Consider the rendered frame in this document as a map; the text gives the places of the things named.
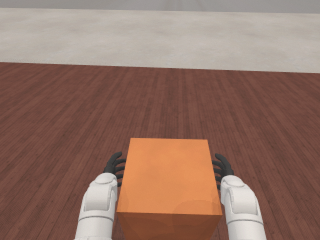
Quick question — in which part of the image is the carton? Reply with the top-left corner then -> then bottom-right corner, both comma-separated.
116,138 -> 223,240

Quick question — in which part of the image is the robot left hand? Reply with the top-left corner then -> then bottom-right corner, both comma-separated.
103,151 -> 127,187

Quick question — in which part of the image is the left robot forearm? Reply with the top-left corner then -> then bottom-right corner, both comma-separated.
74,172 -> 118,240

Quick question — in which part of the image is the robot right hand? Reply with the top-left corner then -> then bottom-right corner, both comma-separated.
211,153 -> 234,190

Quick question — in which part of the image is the right robot forearm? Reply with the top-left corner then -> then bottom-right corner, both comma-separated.
220,175 -> 267,240

